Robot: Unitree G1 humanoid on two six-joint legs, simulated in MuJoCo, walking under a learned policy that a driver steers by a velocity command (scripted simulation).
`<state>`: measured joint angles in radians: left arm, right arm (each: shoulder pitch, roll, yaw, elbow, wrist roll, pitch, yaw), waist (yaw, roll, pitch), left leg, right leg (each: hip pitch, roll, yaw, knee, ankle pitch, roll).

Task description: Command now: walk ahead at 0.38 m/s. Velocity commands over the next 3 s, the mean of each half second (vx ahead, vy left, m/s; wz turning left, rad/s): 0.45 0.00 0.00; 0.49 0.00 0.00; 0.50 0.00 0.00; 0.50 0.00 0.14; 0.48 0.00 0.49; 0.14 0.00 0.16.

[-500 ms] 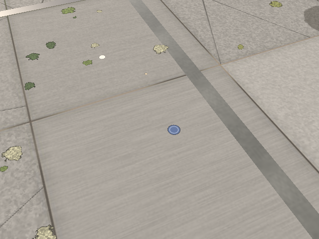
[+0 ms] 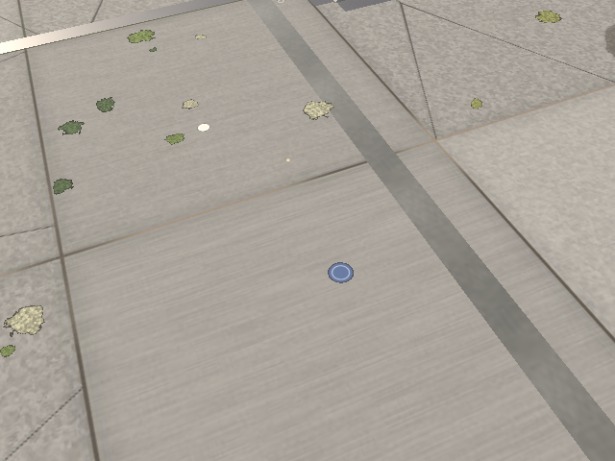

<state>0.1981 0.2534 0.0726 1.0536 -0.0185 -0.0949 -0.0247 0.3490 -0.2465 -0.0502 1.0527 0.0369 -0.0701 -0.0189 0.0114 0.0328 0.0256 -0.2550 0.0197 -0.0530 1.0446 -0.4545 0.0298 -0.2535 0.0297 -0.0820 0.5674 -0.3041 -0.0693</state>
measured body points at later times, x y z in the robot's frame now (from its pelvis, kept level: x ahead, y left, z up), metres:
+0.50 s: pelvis +0.25 +0.06 -0.01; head +0.29 +0.07 +0.44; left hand +0.20 +0.32 -0.16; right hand +0.43 -0.19 -0.12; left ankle +0.36 +0.15 -0.73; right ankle +0.04 -0.08 -0.66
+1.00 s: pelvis +0.54 +0.02 -0.01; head +0.57 +0.01 +0.44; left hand +0.75 +0.25 -0.10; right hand +0.48 -0.25 -0.15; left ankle +0.36 +0.15 -0.72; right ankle +0.66 -0.08 -0.73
